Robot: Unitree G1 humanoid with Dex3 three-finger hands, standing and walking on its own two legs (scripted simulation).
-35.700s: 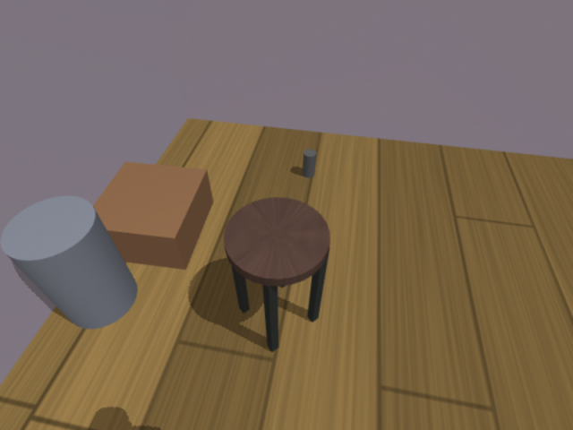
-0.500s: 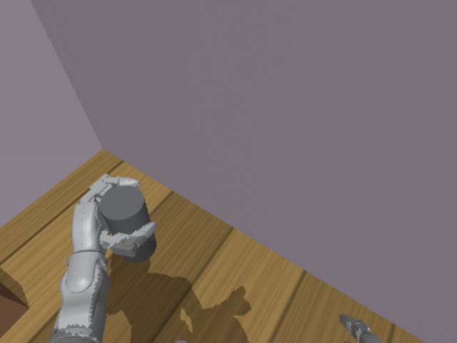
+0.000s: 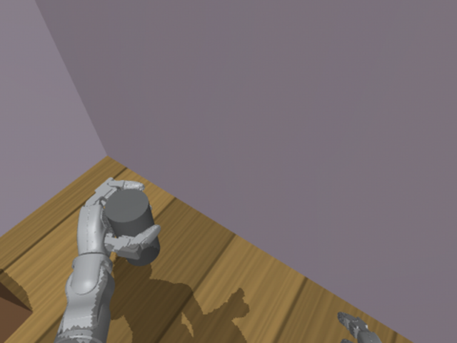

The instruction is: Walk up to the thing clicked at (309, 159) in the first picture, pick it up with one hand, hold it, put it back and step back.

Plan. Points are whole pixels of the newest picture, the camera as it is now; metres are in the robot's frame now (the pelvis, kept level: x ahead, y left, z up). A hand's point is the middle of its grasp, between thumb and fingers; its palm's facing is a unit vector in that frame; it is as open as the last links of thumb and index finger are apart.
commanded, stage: hold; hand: left
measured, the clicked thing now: (135, 229) +0.33 +0.17 +0.02
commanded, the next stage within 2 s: none
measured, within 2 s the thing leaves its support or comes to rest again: neither
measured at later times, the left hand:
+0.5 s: hand (134, 220) +0.33 +0.16 +0.06, palm faces +0.11 -0.99 +0.00, open 9.8 cm
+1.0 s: hand (133, 221) +0.32 +0.16 +0.07, palm faces +0.11 -0.99 +0.00, open 9.8 cm
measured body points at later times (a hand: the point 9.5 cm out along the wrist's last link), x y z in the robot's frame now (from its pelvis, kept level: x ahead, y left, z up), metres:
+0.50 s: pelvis +0.00 +0.00 +0.00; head +0.04 +0.00 +0.45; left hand +0.32 +0.22 +0.06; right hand +0.13 -0.24 -0.10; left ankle +0.02 +0.13 -0.70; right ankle +0.00 -0.12 -0.70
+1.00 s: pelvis +0.00 +0.00 +0.01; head +0.03 +0.00 +0.45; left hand +0.31 +0.21 +0.07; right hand +0.13 -0.24 -0.10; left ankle +0.02 +0.13 -0.70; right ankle +0.00 -0.12 -0.70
